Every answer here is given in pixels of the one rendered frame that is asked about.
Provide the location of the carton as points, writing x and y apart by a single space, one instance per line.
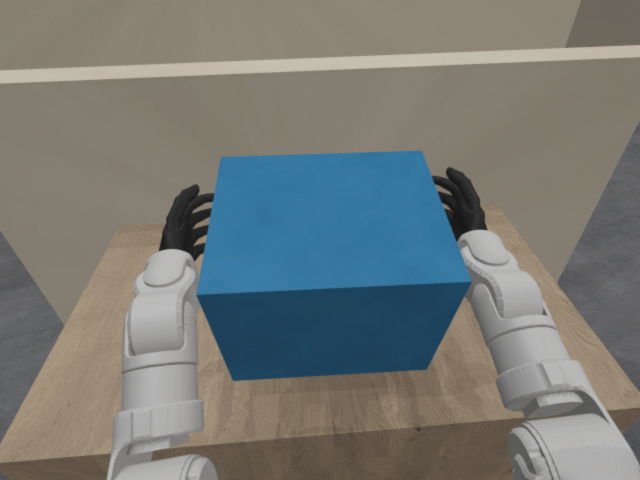
329 264

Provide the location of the pedestal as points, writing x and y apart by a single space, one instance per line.
444 423

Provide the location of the right robot forearm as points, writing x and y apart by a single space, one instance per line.
535 372

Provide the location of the robot right upper arm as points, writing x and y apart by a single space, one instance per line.
578 447

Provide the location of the left robot hand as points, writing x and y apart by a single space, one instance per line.
178 232

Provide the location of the left robot forearm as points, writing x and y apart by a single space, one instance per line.
159 405

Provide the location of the robot left upper arm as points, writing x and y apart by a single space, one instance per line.
187 467

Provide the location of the right robot hand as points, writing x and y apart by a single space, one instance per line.
466 214

